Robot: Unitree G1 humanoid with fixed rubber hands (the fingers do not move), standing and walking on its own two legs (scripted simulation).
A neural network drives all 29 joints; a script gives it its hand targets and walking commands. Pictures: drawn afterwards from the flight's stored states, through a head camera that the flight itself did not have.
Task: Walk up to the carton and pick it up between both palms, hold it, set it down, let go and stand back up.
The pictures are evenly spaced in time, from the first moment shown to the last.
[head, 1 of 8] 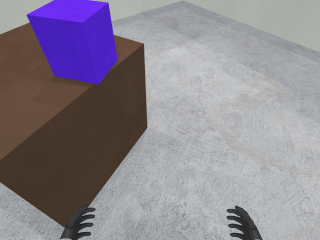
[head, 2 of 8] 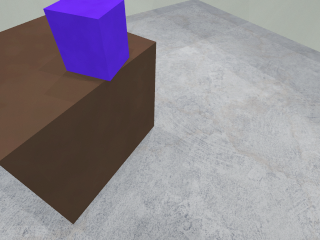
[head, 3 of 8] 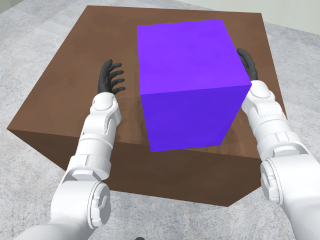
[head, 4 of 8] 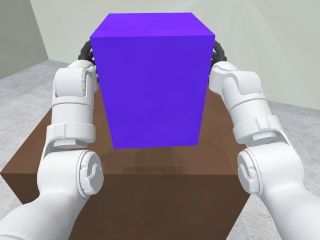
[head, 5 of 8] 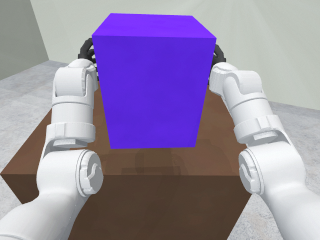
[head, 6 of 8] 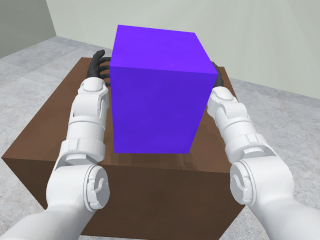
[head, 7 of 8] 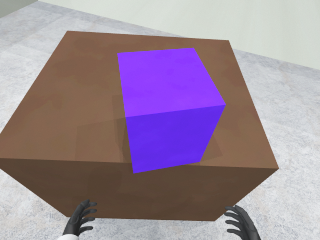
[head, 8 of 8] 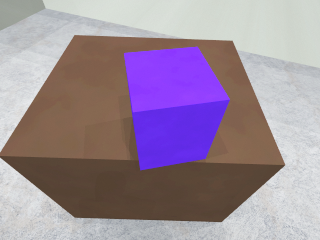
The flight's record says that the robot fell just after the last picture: no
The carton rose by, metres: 0.22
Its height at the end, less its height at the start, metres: +0.00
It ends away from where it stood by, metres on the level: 0.04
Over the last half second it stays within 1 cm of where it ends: yes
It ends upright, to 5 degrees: yes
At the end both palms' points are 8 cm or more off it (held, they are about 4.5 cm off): yes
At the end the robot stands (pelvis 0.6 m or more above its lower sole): yes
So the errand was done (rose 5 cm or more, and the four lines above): yes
